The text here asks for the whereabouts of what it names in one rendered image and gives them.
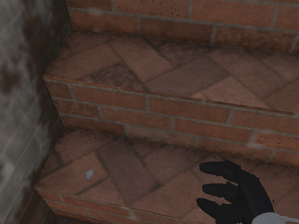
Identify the robot right forearm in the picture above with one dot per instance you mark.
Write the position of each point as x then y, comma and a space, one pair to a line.
268, 218

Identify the right robot hand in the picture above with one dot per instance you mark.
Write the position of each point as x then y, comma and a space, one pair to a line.
247, 200

